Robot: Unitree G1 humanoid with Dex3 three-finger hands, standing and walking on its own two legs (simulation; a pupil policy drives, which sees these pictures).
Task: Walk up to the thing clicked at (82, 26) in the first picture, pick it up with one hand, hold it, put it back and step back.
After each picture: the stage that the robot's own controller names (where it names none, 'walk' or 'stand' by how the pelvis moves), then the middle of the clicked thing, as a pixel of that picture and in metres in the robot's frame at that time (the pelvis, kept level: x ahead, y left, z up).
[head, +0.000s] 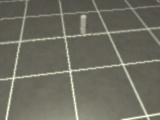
stand; (83, 25) +1.73 -0.02 -0.65
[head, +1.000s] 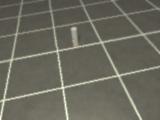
walk; (74, 37) +1.59 +0.19 -0.64
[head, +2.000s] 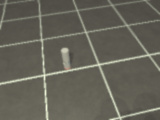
walk; (66, 59) +1.08 +0.24 -0.65
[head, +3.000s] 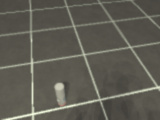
walk; (60, 94) +0.68 +0.20 -0.63
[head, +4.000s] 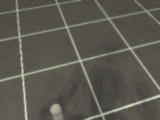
walk; (57, 115) +0.46 +0.19 -0.62
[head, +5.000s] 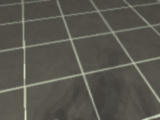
stand; out of the picture +0.41 +0.18 -0.64
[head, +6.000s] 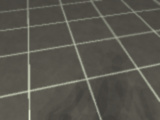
stand; out of the picture +0.40 +0.17 -0.66
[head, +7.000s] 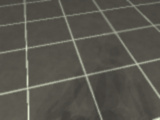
stand; out of the picture +0.38 +0.17 -0.66
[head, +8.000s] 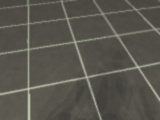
stand; out of the picture +0.40 +0.17 -0.66
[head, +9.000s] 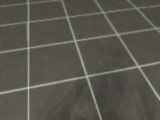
stand; out of the picture +0.39 +0.17 -0.66
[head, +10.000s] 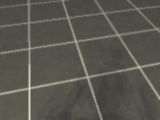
go down; out of the picture +0.39 +0.16 -0.66
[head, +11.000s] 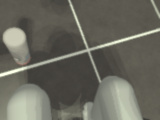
go down; (19, 49) +0.48 +0.20 -0.25
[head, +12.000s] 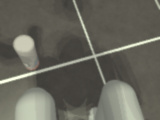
approach; (28, 55) +0.48 +0.19 -0.26
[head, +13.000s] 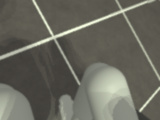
close in; out of the picture +0.48 +0.25 -0.17
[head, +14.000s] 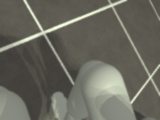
close; out of the picture +0.47 +0.26 -0.16
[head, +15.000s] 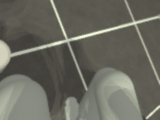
lift; out of the picture +0.37 +0.23 -0.15
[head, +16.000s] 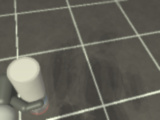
lift; (32, 91) +0.31 +0.16 +0.04
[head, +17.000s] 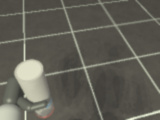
hold; (38, 93) +0.31 +0.15 +0.04
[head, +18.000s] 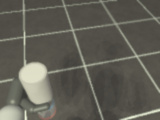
hold; (41, 95) +0.31 +0.15 +0.03
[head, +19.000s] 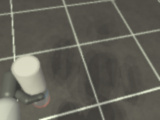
crouch; (35, 86) +0.35 +0.16 -0.01
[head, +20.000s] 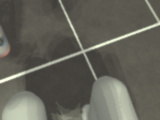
lower; out of the picture +0.50 +0.21 -0.04
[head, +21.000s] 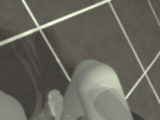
lower; out of the picture +0.47 +0.26 -0.17
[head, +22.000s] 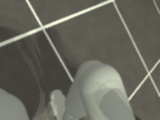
lower; out of the picture +0.46 +0.26 -0.17
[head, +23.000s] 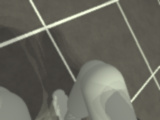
lower; out of the picture +0.45 +0.26 -0.17
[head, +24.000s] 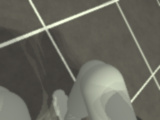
lower; out of the picture +0.45 +0.26 -0.17
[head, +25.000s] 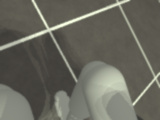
open; out of the picture +0.44 +0.24 -0.17
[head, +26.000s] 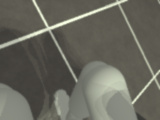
stand; out of the picture +0.44 +0.24 -0.17
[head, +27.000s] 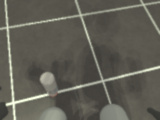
walk; (50, 85) +0.44 +0.17 -0.42
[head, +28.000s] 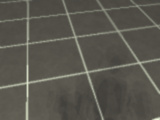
stand; out of the picture +0.38 +0.15 -0.60
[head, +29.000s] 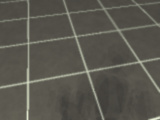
stand; out of the picture +0.38 +0.16 -0.60
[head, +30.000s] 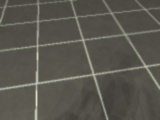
stand; out of the picture +0.40 +0.14 -0.65
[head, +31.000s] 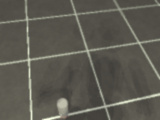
walk; (63, 108) +0.44 +0.11 -0.64
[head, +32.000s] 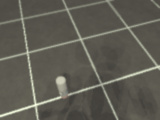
walk; (62, 88) +0.63 +0.18 -0.62
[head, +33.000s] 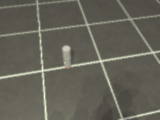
walk; (67, 57) +0.96 +0.14 -0.63
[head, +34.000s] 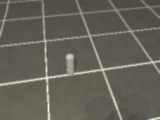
stand; (70, 65) +1.02 +0.13 -0.65
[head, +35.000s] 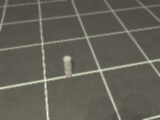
stand; (68, 67) +1.02 +0.14 -0.66
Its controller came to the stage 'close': yes
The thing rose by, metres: 0.68
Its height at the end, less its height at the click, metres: +0.00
